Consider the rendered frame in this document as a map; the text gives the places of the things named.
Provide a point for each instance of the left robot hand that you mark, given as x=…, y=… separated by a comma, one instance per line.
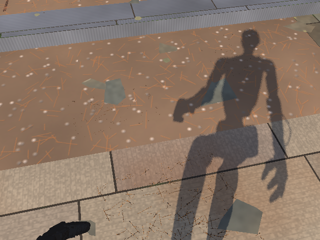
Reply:
x=64, y=231

